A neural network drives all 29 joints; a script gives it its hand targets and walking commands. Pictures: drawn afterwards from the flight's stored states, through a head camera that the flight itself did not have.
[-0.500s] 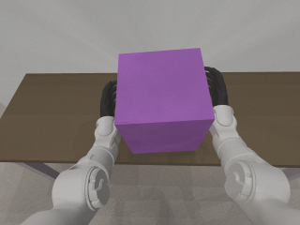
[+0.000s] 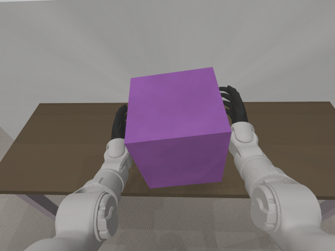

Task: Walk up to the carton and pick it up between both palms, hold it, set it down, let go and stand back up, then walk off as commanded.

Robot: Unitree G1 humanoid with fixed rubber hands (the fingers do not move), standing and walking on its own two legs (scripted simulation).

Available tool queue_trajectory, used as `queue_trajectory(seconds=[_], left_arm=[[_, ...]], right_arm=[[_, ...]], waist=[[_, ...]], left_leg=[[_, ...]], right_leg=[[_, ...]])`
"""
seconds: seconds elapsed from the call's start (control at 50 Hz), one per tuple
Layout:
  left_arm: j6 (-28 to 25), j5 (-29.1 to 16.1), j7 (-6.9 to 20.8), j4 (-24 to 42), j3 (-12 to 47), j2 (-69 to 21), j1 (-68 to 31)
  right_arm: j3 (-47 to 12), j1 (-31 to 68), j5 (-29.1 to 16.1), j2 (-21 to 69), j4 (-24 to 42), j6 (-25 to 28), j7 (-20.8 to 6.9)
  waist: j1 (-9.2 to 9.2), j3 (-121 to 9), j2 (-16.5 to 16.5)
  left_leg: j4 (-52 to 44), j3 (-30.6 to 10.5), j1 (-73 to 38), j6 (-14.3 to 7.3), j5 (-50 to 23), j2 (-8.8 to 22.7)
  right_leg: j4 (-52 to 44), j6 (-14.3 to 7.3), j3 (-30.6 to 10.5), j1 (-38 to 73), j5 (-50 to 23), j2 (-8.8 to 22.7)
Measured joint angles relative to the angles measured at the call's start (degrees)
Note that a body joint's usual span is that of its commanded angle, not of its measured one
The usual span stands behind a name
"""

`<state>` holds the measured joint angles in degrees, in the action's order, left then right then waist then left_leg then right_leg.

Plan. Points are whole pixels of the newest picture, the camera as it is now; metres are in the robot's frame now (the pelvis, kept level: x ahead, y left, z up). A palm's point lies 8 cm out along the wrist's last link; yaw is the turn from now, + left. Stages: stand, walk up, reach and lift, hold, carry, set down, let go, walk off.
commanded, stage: reach and lift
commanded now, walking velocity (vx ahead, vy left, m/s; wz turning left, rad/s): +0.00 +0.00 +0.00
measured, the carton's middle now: (178, 132) +0.43 +0.01 +0.04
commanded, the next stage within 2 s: hold in 1.74 s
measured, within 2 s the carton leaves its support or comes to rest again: neither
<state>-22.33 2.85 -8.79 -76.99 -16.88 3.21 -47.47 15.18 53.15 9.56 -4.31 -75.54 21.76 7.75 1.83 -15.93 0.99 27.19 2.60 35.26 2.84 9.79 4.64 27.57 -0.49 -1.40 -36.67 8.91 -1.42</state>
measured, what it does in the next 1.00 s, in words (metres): stands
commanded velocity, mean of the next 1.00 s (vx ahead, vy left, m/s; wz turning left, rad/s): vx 0.00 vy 0.00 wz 0.00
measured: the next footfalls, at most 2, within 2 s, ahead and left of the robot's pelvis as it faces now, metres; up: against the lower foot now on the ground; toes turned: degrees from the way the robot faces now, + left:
none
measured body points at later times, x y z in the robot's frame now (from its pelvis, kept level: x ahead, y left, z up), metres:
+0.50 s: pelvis -0.02 +0.00 +0.01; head -0.07 -0.01 +0.45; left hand +0.38 +0.17 +0.14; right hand +0.41 -0.13 +0.17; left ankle +0.01 +0.15 -0.73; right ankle +0.03 -0.11 -0.73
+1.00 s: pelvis -0.01 +0.01 +0.01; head -0.07 +0.01 +0.46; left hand +0.39 +0.19 +0.20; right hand +0.41 -0.11 +0.23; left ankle +0.02 +0.15 -0.73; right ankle +0.03 -0.11 -0.73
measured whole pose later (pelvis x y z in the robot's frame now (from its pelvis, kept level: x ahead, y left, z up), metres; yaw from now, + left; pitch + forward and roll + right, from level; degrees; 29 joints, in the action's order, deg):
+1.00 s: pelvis -0.01 +0.01 +0.01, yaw +1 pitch -2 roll +0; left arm 23.4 4.2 -5.2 -45.8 -15.1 4.6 -47.9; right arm 6.3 55.3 -6.8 -5.5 -56.9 -13.4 11.2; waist 1.5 -7.3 1.0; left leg 22.5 2.1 11.2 2.2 9.5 3.5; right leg 21.3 0.2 -0.9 -11.4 8.2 -0.3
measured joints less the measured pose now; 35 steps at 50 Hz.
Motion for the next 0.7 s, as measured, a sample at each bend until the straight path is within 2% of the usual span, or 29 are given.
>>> queue_trajectory(seconds=[0.1,0.24,0.4,0.56,0.7], left_arm=[[4.8,0.0,0.0,0.1,1.4,0.5,0.0],[13.0,-1.9,0.1,5.0,5.8,1.6,0.0],[23.1,-1.9,0.9,9.6,5.9,1.6,-0.1],[29.4,-1.9,1.2,12.5,5.9,1.6,-1.0],[35.1,-1.9,1.4,18.7,5.0,1.5,-1.0]], right_arm=[[-2.5,0.0,-3.1,0.0,0.0,-4.6,0.5],[-6.0,0.1,-9.2,-0.1,4.0,-11.8,1.2],[-6.0,1.1,-9.9,-0.5,5.9,-20.4,1.4],[-6.0,2.2,-9.9,-1.1,6.6,-25.0,1.4],[-6.0,2.2,-11.7,-1.2,10.1,-28.0,1.6]], waist=[[0.00,0.6,0.0],[0.00,1.2,0.0],[0.00,3.7,0.0],[0.00,4.0,0.0],[0.00,4.6,0.0]], left_leg=[[0.0,0.0,-2.9,0.0,0.0,0.0],[0.0,0.0,-7.0,0.0,-0.2,0.0],[-1.3,0.0,-13.1,-0.1,-0.7,-0.7],[-2.3,0.0,-15.1,-0.5,-1.1,-1.2],[-3.9,-0.1,-17.6,-0.5,-1.2,-1.2]], right_leg=[[0.0,0.0,0.0,3.0,0.0,0.0],[-0.1,0.0,0.0,7.0,-0.1,0.0],[-0.7,0.0,0.0,13.0,-0.1,0.7],[-1.3,0.0,0.1,14.9,-0.2,1.1],[-3.1,0.2,0.1,17.5,-0.5,1.1]])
